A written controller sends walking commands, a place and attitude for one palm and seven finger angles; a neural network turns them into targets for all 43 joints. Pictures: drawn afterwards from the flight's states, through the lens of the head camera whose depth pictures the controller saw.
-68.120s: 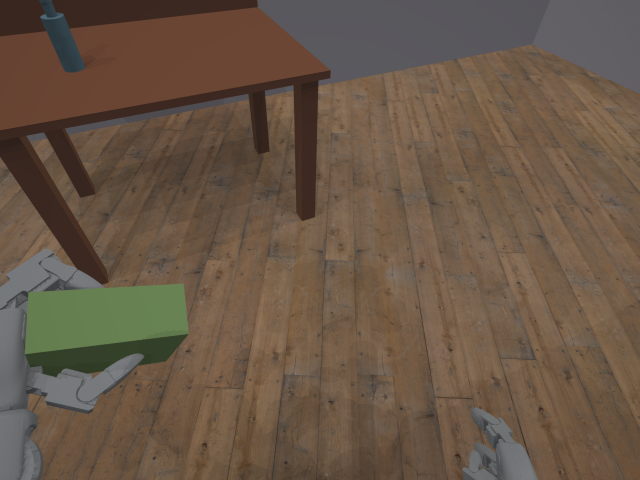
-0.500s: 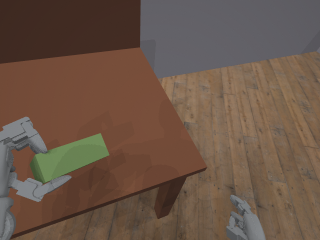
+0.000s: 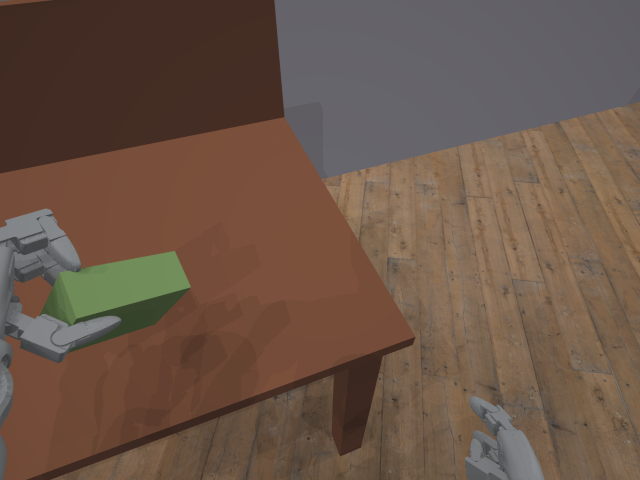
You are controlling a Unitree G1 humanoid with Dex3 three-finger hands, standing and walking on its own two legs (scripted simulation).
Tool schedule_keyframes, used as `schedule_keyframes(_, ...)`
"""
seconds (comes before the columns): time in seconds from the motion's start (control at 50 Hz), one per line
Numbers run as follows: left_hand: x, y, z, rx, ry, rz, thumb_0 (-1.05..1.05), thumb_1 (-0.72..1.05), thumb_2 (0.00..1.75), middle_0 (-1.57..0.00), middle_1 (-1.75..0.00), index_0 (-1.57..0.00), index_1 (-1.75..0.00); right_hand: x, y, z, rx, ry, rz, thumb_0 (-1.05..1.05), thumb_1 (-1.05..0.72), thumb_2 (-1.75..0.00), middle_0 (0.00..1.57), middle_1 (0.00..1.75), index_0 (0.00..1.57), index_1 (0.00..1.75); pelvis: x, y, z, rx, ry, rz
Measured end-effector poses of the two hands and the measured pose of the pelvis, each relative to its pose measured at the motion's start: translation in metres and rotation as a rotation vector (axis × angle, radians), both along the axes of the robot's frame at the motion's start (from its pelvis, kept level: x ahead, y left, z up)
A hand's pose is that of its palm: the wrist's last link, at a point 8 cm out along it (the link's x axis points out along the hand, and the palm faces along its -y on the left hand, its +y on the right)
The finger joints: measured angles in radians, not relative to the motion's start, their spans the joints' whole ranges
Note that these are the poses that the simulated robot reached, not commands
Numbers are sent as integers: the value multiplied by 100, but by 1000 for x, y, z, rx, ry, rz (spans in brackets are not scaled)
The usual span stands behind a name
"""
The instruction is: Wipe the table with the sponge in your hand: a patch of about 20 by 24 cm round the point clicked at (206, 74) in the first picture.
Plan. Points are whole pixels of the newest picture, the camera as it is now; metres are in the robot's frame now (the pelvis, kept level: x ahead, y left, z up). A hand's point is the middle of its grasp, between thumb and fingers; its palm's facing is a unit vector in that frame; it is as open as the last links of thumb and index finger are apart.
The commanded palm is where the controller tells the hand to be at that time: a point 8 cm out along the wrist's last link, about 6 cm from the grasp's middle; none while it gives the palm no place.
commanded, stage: turn the palm down, sponge in hand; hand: left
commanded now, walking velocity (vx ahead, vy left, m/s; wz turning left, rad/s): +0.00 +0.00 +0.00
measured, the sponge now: (132, 298) +0.28 +0.25 +0.11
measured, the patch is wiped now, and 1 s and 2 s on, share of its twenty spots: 0.95 0.95 0.95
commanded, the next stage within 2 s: move the sponge above the wiping area in 1.98 s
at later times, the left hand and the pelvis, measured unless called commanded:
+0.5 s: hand (122, 332) +0.23 +0.23 +0.12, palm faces +0.16 -0.57 -0.81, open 8.8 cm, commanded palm +0.18 +0.26 +0.18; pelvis +0.00 -0.05 -0.01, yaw +1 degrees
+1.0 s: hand (123, 342) +0.22 +0.23 +0.12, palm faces +0.16 -0.34 -0.93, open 8.7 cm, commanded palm +0.19 +0.26 +0.18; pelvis +0.01 -0.03 -0.01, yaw +1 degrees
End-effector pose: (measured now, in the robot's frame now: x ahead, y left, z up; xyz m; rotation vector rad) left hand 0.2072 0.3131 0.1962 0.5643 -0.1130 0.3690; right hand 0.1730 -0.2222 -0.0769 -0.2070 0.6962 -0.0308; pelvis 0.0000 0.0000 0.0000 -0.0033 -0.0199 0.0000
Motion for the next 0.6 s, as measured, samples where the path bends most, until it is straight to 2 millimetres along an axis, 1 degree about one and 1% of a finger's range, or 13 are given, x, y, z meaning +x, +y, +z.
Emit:
schedule_keyframes(0.06, -14, -25, -23, 50, 149, -56, 0, -49, 94, -93, -157, -98, -159, 6, -7, -1, 6, -10, 0, 1, -90, -90, 20, 30, 20, 30, 1, -6, -1, 5, 0, 1)
schedule_keyframes(0.1, -26, -37, -36, 53, 191, -85, 0, -49, 94, -93, -157, -98, -159, 9, -12, -1, -9, -8, 6, 1, -90, -90, 20, 30, 20, 30, 0, -13, -2, 8, 5, 6)
schedule_keyframes(0.12, -31, -40, -39, 59, 188, -89, 0, -49, 94, -94, -157, -98, -159, 10, -15, 0, -22, -5, 13, 1, -90, -90, 20, 30, 20, 30, 0, -17, -3, 9, 7, 10)
schedule_keyframes(0.18, -45, -45, -34, 112, 94, -49, 0, -50, 94, -94, -156, -99, -158, 14, -25, -1, -61, 4, 42, 1, -90, -90, 20, 30, 20, 30, -1, -29, -6, 6, 13, 27)
schedule_keyframes(0.22, -52, -43, -24, 176, 23, 8, 0, -50, 94, -95, -156, -99, -158, 17, -31, -3, -76, 11, 61, 1, -90, -90, 20, 30, 20, 30, -1, -36, -8, 1, 16, 41)
schedule_keyframes(0.26, -54, -39, -15, 227, -22, 69, 0, -50, 95, -95, -156, -99, -158, 19, -36, -7, -81, 15, 71, 1, -90, -90, 20, 30, 20, 30, -2, -41, -10, -4, 16, 58)
schedule_keyframes(0.32, -48, -31, -10, 248, 15, 135, 0, -50, 95, -95, -156, -99, -158, 20, -44, -14, -71, 19, 57, 1, -90, -90, 20, 30, 20, 30, -3, -46, -11, -3, 12, 68)
schedule_keyframes(0.36, -38, -28, -14, 246, 100, 147, 0, -50, 95, -94, -156, -99, -158, 20, -48, -18, -59, 19, 34, 1, -90, -90, 20, 30, 20, 30, -3, -49, -10, 1, 11, 65)
schedule_keyframes(0.4, -27, -30, -21, 257, 201, 124, 0, -50, 94, -94, -156, -99, -158, 19, -52, -20, -48, 17, 8, 1, -90, -90, 20, 30, 20, 30, -2, -50, -9, 7, 11, 55)
schedule_keyframes(0.44, -18, -39, -27, 286, 276, 75, 0, -49, 94, -94, -156, -99, -158, 18, -56, -21, -40, 12, -17, 1, -90, -90, 20, 30, 20, 30, -1, -52, -9, 13, 14, 42)
schedule_keyframes(0.5, -10, -59, -29, 334, 292, -28, 0, -49, 94, -94, -156, -98, -158, 17, -61, -20, -39, 8, -45, 1, -90, -90, 20, 30, 20, 30, 3, -54, -9, 20, 25, 24)
schedule_keyframes(0.56, -11, -78, -20, 382, 217, -102, 0, -49, 94, -94, -156, -99, -158, 16, -65, -18, -43, 10, -61, 1, -90, -90, 20, 30, 20, 30, 9, -55, -9, 23, 35, 14)
schedule_keyframes(0.6, -15, -84, -11, 417, 162, -106, 0, -49, 94, -94, -156, -99, -158, 16, -68, -17, -43, 15, -66, 1, -90, -90, 20, 30, 20, 30, 12, -55, -10, 22, 42, 12)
